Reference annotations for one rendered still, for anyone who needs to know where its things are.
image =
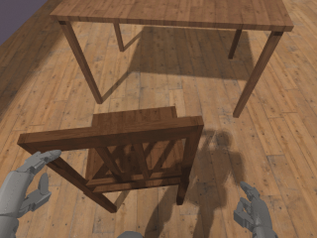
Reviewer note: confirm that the right robot forearm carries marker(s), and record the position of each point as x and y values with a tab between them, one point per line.
263	232

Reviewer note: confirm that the chair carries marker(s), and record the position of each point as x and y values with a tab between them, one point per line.
127	150

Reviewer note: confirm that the left robot hand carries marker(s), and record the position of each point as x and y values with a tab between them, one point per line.
14	187

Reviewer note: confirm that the left robot forearm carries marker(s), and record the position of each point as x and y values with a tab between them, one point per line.
8	226

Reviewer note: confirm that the right robot hand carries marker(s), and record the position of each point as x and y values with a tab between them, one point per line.
257	214

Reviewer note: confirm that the table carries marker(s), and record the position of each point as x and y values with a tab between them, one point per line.
239	15

